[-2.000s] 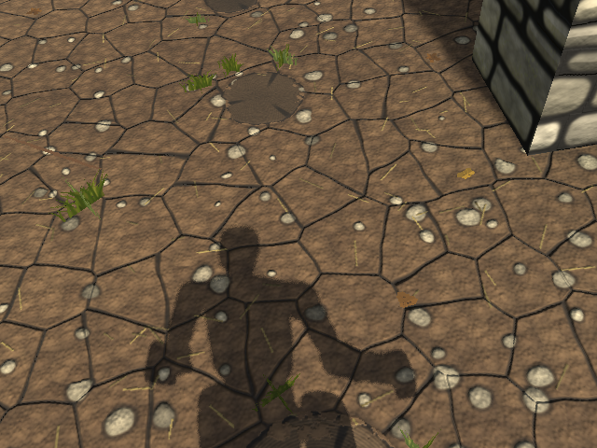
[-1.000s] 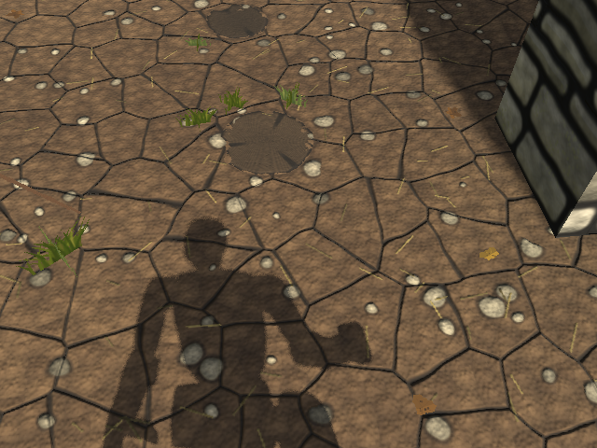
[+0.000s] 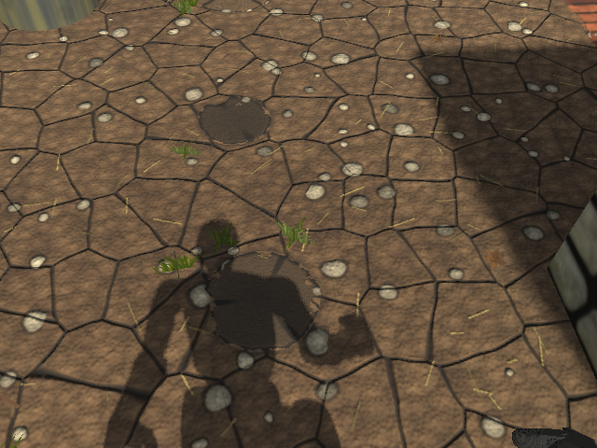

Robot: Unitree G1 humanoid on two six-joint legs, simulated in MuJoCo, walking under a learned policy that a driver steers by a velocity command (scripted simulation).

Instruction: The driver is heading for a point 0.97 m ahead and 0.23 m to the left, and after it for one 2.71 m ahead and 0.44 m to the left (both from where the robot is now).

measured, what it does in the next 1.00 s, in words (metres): walks ahead: right foot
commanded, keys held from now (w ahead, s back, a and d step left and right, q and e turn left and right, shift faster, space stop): w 0.46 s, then w+q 0.54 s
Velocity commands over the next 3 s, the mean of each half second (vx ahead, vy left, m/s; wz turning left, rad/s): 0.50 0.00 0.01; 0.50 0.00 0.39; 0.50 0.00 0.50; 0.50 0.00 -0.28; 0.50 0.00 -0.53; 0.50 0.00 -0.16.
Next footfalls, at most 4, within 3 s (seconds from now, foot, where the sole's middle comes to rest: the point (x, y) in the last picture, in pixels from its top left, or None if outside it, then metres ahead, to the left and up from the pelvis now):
0.54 right None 0.47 -0.12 -0.76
1.08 left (255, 339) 0.71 0.17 -0.76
1.60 right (285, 225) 1.07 0.12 -0.76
2.08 left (192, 177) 1.23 0.42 -0.76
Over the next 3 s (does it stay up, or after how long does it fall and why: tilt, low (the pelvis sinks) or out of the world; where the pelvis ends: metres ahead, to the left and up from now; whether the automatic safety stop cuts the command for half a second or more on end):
stays up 1.59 0.26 0.02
